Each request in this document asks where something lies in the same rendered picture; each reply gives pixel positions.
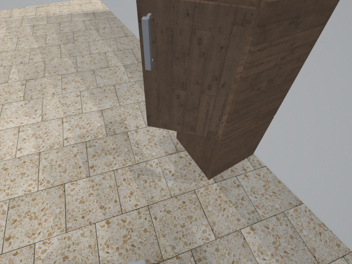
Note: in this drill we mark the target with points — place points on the cupboard door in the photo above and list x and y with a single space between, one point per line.
196 50

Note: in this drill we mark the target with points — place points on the handle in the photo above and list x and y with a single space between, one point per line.
146 33

